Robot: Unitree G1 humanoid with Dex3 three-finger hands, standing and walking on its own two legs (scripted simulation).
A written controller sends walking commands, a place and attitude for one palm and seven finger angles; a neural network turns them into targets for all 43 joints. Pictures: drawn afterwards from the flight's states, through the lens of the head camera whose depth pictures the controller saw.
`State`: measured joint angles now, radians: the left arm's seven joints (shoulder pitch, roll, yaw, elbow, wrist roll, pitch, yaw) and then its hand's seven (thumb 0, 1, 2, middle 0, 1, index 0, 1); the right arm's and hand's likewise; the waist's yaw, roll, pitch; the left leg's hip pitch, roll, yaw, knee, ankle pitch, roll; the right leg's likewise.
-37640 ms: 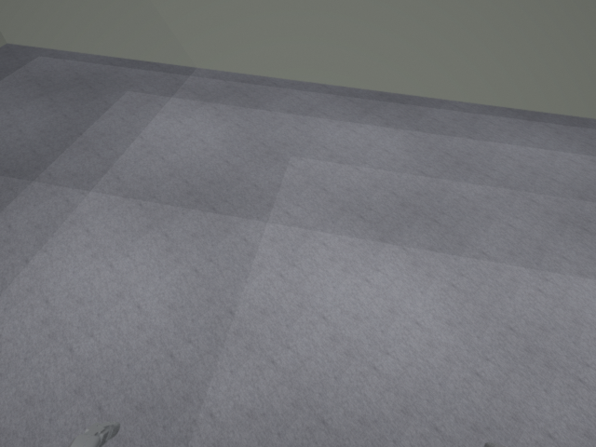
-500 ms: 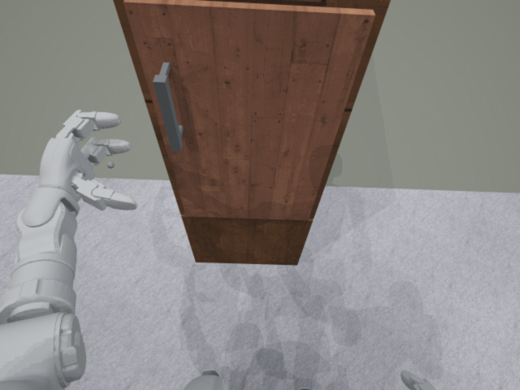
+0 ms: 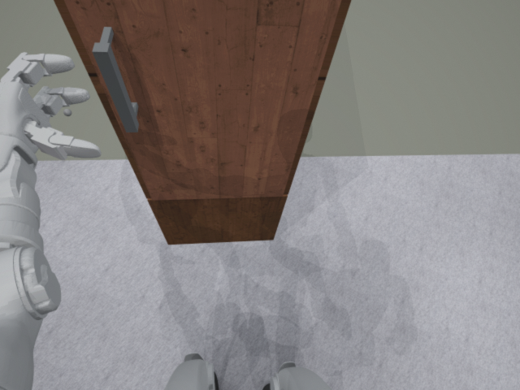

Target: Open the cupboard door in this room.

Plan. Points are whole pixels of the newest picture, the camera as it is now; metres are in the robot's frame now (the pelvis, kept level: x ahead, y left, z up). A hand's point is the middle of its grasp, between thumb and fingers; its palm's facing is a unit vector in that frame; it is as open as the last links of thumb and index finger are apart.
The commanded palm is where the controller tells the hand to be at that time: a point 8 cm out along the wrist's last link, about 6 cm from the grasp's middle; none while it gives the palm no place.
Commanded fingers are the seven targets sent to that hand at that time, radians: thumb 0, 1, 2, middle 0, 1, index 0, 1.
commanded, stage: move the hooked fingers beside the handle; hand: left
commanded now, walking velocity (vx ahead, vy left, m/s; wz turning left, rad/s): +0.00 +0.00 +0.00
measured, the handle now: (120, 84) +0.57 +0.19 +0.10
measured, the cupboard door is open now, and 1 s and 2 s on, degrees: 0 0 0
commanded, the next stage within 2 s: slide the fingers in behind the handle in 1.00 s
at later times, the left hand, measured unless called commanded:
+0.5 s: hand (57, 112) +0.51 +0.27 +0.10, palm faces +0.03 -1.00 +0.02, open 14.0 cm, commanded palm +0.48 +0.30 +0.10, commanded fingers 0.00 -0.50 0.30 -0.30 -1.20 -0.30 -1.20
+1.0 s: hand (68, 108) +0.51 +0.25 +0.11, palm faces +0.03 -1.00 +0.01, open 14.0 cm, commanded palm +0.48 +0.29 +0.09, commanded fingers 0.00 -0.50 0.30 -0.30 -1.20 -0.30 -1.20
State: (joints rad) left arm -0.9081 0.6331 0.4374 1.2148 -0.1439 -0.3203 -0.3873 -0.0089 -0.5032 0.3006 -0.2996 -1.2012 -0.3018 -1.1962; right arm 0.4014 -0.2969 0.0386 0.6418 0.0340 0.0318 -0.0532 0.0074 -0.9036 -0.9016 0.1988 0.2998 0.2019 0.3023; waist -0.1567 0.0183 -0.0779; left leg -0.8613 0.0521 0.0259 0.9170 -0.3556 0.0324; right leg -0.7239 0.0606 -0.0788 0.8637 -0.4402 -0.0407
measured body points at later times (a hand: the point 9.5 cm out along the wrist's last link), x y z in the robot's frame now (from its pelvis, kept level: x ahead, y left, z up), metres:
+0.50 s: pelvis +0.02 +0.02 +0.00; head +0.13 +0.05 +0.44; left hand +0.50 +0.32 +0.10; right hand +0.02 -0.25 -0.10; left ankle +0.04 +0.10 -0.69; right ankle -0.02 -0.10 -0.69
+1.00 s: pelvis +0.00 +0.02 +0.00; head +0.11 +0.05 +0.43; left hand +0.50 +0.30 +0.11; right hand +0.01 -0.25 -0.11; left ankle +0.04 +0.10 -0.69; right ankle -0.02 -0.10 -0.69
